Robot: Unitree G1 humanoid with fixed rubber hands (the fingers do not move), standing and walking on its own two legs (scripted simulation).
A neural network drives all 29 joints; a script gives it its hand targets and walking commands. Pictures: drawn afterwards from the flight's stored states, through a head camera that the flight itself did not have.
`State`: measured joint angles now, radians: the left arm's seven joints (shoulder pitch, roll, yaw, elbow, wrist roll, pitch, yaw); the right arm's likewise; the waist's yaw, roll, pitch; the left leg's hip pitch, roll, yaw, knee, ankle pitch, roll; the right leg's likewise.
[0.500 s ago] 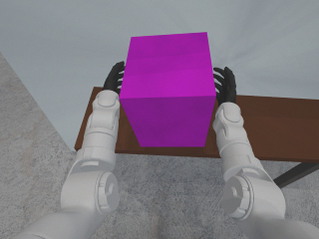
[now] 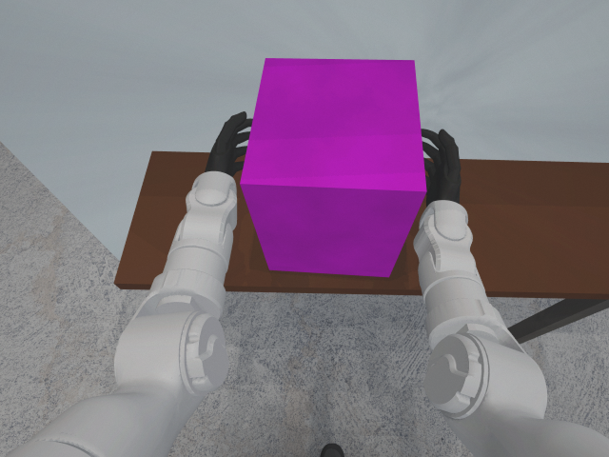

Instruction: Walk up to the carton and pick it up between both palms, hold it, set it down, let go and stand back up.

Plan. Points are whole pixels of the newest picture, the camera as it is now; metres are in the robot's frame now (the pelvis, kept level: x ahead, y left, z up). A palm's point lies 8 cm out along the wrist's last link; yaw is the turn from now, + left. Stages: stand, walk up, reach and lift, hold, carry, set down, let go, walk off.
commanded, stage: set down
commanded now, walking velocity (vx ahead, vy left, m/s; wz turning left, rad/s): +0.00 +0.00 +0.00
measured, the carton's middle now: (333, 177) +0.48 -0.06 +0.02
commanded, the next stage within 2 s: none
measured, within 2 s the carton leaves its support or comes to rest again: rests again in 1.50 s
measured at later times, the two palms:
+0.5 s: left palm (199, 191) +0.45 +0.14 +0.04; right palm (408, 206) +0.41 -0.15 +0.04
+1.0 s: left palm (217, 188) +0.45 +0.11 +0.03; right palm (424, 209) +0.40 -0.17 +0.03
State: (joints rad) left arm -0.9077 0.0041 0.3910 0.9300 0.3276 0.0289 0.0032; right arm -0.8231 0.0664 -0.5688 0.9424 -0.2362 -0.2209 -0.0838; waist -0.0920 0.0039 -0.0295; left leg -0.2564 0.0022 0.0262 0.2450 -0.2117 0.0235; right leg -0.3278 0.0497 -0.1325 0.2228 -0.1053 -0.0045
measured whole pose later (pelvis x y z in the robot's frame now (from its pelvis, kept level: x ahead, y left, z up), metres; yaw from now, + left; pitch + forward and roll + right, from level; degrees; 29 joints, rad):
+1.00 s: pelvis -0.01 +0.01 -0.01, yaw +0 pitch +20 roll -1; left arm -0.96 0.04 0.39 1.18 0.31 -0.18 0.04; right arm -0.83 0.09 -0.70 1.02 -0.34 -0.33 -0.07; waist -0.10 -0.01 -0.12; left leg -0.45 -0.02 0.03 0.32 -0.22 0.03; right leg -0.48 0.03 -0.13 0.23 -0.09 -0.04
